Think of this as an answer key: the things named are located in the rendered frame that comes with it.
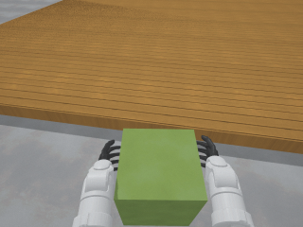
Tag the robot left forearm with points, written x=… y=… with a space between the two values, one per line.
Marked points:
x=96 y=196

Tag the carton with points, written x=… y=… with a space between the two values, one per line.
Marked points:
x=159 y=180

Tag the left robot hand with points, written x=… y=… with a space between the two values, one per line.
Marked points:
x=106 y=155

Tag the robot right forearm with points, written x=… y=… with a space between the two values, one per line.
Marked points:
x=225 y=193

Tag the right robot hand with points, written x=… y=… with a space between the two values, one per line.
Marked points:
x=209 y=151

